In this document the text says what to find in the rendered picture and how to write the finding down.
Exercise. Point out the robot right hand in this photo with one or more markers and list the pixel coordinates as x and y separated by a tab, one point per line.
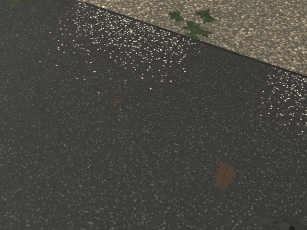
279	222

